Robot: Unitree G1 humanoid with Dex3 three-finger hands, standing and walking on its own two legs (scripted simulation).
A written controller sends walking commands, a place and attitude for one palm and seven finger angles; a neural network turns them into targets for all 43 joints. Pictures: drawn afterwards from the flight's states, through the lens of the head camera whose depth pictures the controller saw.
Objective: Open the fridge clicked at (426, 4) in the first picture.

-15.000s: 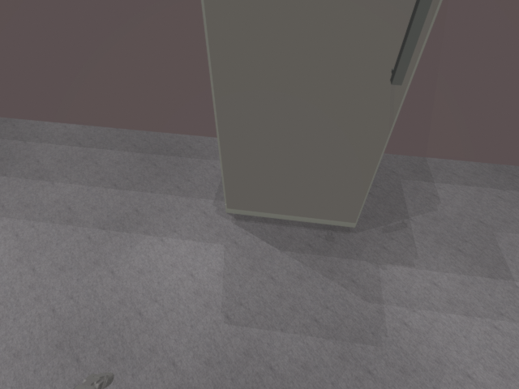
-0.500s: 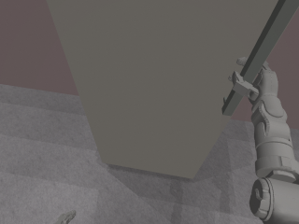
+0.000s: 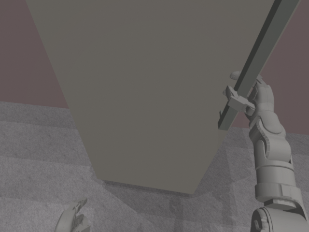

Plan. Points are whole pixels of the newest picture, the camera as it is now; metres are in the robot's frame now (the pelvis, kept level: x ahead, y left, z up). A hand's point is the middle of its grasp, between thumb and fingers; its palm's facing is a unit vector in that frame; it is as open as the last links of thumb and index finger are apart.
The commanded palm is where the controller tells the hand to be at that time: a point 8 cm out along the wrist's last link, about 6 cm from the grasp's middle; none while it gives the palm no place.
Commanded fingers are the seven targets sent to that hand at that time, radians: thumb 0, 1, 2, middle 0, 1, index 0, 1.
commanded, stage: pull the door a little, standing still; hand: right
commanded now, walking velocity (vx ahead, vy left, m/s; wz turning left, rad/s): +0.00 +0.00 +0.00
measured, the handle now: (245, 72) +0.46 -0.18 +0.22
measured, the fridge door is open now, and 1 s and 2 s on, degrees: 2 35 71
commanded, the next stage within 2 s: walk backward, drawing the door open in 0.08 s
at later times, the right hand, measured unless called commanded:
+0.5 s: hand (229, 140) +0.28 -0.13 +0.17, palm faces +0.09 +0.99 -0.15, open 7.1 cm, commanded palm +0.25 -0.18 +0.17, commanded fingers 0.00 -0.90 -0.90 0.45 1.40 0.45 1.40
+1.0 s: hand (182, 220) +0.13 -0.02 +0.16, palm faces +0.14 +0.97 -0.17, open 7.7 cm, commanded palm +0.09 -0.07 +0.17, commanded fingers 0.00 -0.90 -0.90 0.45 1.40 0.45 1.40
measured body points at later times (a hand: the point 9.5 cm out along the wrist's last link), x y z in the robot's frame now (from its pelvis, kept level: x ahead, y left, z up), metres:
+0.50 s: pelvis -0.05 +0.00 +0.00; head -0.03 +0.02 +0.44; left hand +0.14 +0.23 -0.09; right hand +0.27 -0.18 +0.18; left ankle -0.01 +0.14 -0.74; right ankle -0.08 -0.12 -0.74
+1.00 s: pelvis -0.15 +0.12 -0.01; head -0.09 +0.11 +0.43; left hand +0.05 +0.29 -0.12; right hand +0.11 -0.07 +0.17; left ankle -0.08 +0.20 -0.67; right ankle -0.16 -0.03 -0.74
